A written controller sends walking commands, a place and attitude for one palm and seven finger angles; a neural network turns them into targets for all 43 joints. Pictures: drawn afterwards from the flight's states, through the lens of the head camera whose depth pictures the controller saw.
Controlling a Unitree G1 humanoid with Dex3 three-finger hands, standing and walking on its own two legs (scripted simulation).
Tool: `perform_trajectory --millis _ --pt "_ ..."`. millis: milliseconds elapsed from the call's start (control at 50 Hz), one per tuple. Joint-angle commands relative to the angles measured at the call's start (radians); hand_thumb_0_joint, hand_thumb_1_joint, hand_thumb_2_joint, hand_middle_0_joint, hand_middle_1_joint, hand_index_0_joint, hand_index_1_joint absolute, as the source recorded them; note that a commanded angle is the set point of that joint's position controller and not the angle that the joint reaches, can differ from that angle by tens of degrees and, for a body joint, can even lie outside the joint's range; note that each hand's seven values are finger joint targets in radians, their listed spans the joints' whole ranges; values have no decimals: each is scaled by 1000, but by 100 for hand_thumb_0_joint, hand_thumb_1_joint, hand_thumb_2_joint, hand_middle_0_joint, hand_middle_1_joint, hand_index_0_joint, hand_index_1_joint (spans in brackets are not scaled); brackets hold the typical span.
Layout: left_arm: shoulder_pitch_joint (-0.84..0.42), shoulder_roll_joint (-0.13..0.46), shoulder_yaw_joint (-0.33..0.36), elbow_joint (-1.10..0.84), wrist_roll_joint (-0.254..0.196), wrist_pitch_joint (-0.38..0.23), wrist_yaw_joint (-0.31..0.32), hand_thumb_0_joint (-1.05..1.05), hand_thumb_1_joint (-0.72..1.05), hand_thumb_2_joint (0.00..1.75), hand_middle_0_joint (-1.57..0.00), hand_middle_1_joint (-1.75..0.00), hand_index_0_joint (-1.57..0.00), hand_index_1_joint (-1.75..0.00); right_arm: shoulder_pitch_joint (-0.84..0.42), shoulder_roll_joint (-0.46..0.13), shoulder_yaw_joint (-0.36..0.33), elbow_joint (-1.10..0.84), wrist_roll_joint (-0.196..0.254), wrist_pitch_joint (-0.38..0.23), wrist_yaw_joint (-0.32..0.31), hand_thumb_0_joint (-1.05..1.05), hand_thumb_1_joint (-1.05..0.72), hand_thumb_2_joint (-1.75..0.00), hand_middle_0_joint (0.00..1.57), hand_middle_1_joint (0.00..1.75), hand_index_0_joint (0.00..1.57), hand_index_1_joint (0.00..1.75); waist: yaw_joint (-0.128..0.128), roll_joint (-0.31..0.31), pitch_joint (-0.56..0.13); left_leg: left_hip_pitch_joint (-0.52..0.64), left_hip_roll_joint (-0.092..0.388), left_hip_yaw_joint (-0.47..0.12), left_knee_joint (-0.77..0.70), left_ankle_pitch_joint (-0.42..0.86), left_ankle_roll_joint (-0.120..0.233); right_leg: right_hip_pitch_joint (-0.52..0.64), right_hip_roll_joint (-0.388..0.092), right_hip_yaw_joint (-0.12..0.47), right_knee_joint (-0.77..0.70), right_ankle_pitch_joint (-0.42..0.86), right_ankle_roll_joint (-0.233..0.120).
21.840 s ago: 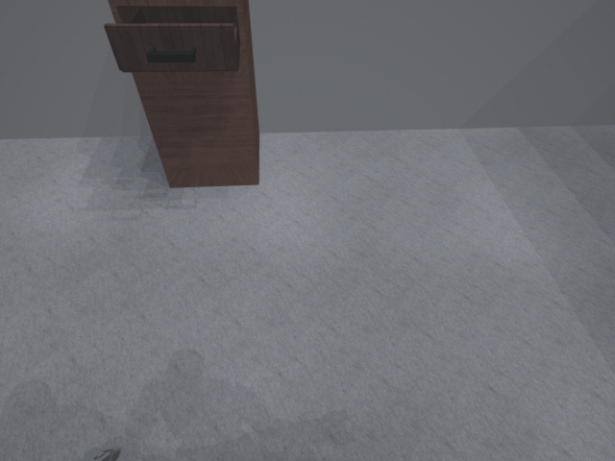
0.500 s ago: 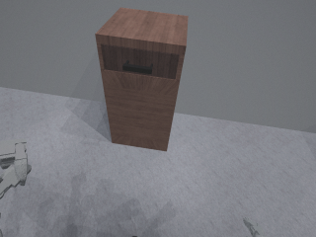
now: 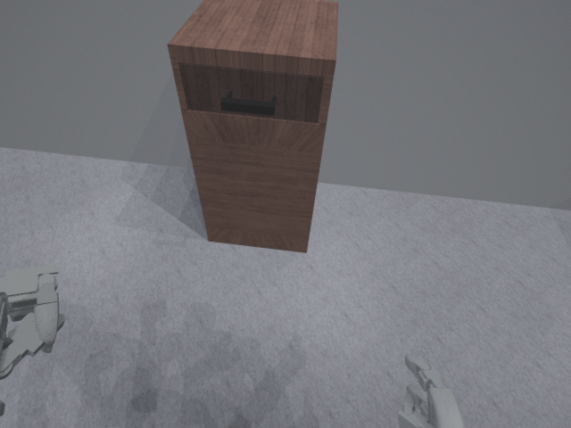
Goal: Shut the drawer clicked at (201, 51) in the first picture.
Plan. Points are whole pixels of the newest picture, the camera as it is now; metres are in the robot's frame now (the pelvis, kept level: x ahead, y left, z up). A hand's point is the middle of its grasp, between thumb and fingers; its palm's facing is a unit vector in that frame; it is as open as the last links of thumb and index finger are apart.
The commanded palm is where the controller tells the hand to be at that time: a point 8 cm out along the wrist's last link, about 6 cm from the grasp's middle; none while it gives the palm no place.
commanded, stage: stop stepping back and stand still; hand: left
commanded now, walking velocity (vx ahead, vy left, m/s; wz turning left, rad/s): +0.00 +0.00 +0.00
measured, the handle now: (249, 101) +0.91 +0.14 -0.04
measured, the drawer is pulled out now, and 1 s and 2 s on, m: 0.00 0.00 0.00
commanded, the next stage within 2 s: let the arm hang, fingers relaxed in 0.02 s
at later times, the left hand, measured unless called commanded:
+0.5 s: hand out of the picture +0.02 +0.19 -0.18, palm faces +0.03 -0.98 -0.21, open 3.5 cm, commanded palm none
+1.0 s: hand out of the picture +0.03 +0.20 -0.16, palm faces +0.02 -0.96 -0.27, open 7.2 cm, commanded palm none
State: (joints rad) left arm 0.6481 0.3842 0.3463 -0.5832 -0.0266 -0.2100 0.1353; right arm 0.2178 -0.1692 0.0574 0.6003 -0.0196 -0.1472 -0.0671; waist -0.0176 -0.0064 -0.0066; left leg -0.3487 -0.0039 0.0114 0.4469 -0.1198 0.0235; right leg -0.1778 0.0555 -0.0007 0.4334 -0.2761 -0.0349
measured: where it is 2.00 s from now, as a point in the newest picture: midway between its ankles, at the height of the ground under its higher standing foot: outside the picture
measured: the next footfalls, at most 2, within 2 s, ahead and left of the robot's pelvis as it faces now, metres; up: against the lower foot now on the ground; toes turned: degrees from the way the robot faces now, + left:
none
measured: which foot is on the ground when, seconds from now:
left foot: down 0.00-1.00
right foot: down 0.00-1.00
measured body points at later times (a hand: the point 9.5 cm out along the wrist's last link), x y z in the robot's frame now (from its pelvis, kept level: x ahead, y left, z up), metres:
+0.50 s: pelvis -0.01 -0.01 +0.00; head +0.01 +0.01 +0.45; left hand +0.02 +0.24 -0.16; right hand +0.04 -0.28 -0.14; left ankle +0.07 +0.10 -0.74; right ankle -0.03 -0.10 -0.74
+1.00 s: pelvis +0.01 -0.01 +0.00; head +0.01 -0.02 +0.45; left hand +0.03 +0.25 -0.14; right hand +0.04 -0.25 -0.16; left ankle +0.07 +0.10 -0.74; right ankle -0.03 -0.10 -0.74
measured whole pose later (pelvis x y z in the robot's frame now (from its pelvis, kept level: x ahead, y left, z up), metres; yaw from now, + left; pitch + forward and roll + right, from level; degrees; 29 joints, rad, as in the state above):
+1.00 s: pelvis +0.01 -0.01 +0.00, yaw +1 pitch -2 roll +0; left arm 0.22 0.22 0.01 1.14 0.01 -0.01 0.02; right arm 0.19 -0.21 -0.01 1.14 -0.02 0.01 -0.02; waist -0.01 0.03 0.04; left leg -0.23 -0.02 0.00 0.38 -0.11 0.01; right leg -0.07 0.05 -0.01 0.39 -0.28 -0.05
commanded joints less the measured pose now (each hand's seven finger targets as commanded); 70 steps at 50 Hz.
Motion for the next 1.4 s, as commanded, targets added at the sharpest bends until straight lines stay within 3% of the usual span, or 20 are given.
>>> perform_trajectory --millis 0,80,100,120,140,180,220,260,300,340,420,460,520,560,640,700,860,960,1160,1380 --pt "13 141 132 -144 -27 -55 31 0 90 90 -140 -160 -140 -160 -84 -145 -74 -133 13 -21 -14 0 -90 -90 20 30 20 30 2 38 -78 173 61 -70 1 -15 -17 -118 -122 112 -133 65 -8" --pt "-30 141 114 -120 -22 -57 30 0 90 90 -140 -160 -140 -160 -93 -154 -76 -128 17 -25 -27 0 -90 -90 20 30 20 30 8 60 -71 194 85 -88 -52 22 -4 -107 -90 74 -103 78 19" --pt "-178 32 -247 692 71 100 -115 0 90 90 -140 -160 -140 -160 -158 -358 -139 118 25 -50 70 0 -90 -90 20 30 20 30 -21 87 2 78 125 -132 123 280 14 -177 -158 23 61 247 0" --pt "-172 33 -218 711 55 175 -130 0 90 90 -136 -156 -136 -156 -77 -307 -142 113 33 20 69 0 -90 -90 20 30 20 30 -6 47 -81 148 120 -109 118 291 8 -157 -150 82 53 214 -8" --pt "-212 18 -233 742 65 180 -133 0 90 90 -132 -151 -132 -151 -48 -298 -142 118 19 35 66 0 -90 -90 20 30 20 30 -2 -36 -109 141 130 -122 137 305 18 -151 -138 71 76 198 -15" --pt "-283 46 -233 841 65 181 -133 0 90 90 -124 -143 -124 -143 -53 -298 -124 115 11 66 64 0 -90 -90 20 30 20 30 6 -150 -92 88 121 -160 115 201 44 -116 -137 83 66 148 -33" --pt "-359 68 -242 973 64 183 -133 0 90 90 -116 -134 -116 -134 -81 -305 -118 136 2 88 63 0 -90 -90 20 30 20 30 6 -183 -52 76 90 -156 106 112 36 -128 -164 124 17 123 -56" --pt "-415 74 -262 1112 59 193 -128 0 90 90 -108 -125 -108 -125 -94 -292 -109 174 -5 111 65 0 -90 -90 20 30 20 30 1 -79 -11 92 78 -151 72 77 26 -145 -173 140 -8 72 -69" --pt "-436 71 -282 1240 53 200 -123 0 90 90 -100 -117 -100 -117 -98 -276 -96 214 -10 128 64 0 -90 -90 20 30 20 30 5 39 9 87 86 -168 0 33 25 -109 -151 135 -24 13 -59" --pt "-424 70 -294 1345 48 203 -122 0 90 90 -92 -108 -92 -108 -101 -269 -87 252 -8 136 61 0 -90 -90 20 30 20 30 18 76 23 73 94 -182 -55 -19 24 -64 -136 126 -50 -33 -44" --pt "-390 28 -309 1510 38 199 -123 0 90 90 -76 -91 -76 -91 -59 -224 -78 340 -3 142 50 0 -90 -90 20 30 20 30 12 150 0 132 87 -159 -85 -77 10 -44 -142 135 -108 -51 -49" --pt "-377 10 -295 1558 43 196 -121 0 90 90 -68 -82 -68 -82 -43 -222 -86 367 -5 144 44 0 -90 -90 20 30 20 30 13 157 -4 155 93 -163 -94 -92 14 -36 -142 125 -126 -44 -52" --pt "-374 10 -306 1619 38 194 -121 0 90 90 -56 -69 -56 -69 -15 -217 -89 414 1 146 40 0 -90 -90 20 30 20 30 10 104 11 174 95 -152 -96 -74 12 -39 -146 118 -147 -29 -51" --pt "-374 5 -310 1647 37 192 -118 0 90 90 -48 -60 -48 -60 -1 -221 -92 438 3 147 38 0 -90 -90 20 30 20 30 6 29 27 199 100 -146 -89 -41 13 -53 -149 111 -162 -18 -50" --pt "-365 4 -315 1681 36 193 -112 0 90 90 -32 -43 -32 -43 13 -218 -94 470 7 149 36 0 -90 -90 20 30 20 30 5 28 40 217 104 -141 -96 -14 14 -54 -146 108 -163 -5 -46" --pt "-363 -5 -317 1699 35 198 -109 0 90 90 -20 -30 -20 -30 17 -203 -93 489 4 152 35 0 -90 -90 20 30 20 30 5 7 80 201 103 -144 -119 -67 14 -70 -144 101 -168 -56 -44" --pt "-371 -5 -313 1704 39 195 -106 0 90 90 -20 -30 -20 -30 2 -193 -95 502 3 149 38 0 -90 -90 20 30 20 30 8 -17 94 204 99 -132 -122 -44 13 -73 -151 102 -170 -46 -39" --pt "-385 -8 -308 1695 38 189 -104 0 90 90 -20 -30 -20 -30 -11 -189 -93 501 2 140 37 0 -90 -90 20 30 20 30 11 20 66 216 103 -127 -113 35 13 -35 -155 103 -160 50 -34" --pt "-424 -3 -301 1678 38 182 -101 0 90 90 -20 -30 -20 -30 -30 -201 -94 492 1 133 31 0 -90 -90 20 30 20 30 10 22 42 228 108 -110 -94 138 6 29 -166 103 -162 230 -26" --pt "-442 16 -298 1677 36 183 -103 0 90 90 -20 -30 -20 -30 -41 -222 -93 489 3 134 30 0 -90 -90 20 30 20 30 8 14 35 252 114 -107 -103 145 4 44 -166 103 -176 245 -24"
